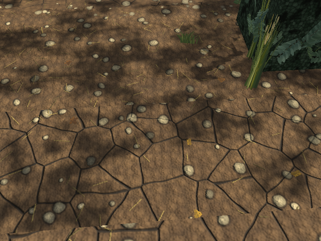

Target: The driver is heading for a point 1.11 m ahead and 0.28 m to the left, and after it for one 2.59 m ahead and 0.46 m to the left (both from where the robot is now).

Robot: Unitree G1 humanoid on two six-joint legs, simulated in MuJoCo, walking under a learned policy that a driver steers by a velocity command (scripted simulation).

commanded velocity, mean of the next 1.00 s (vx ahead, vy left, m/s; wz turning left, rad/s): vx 0.50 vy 0.00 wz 0.00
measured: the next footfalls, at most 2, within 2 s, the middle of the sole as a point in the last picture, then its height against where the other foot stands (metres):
right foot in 0.28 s outside the picture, level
left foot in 1.08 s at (130, 195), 0.16 m lower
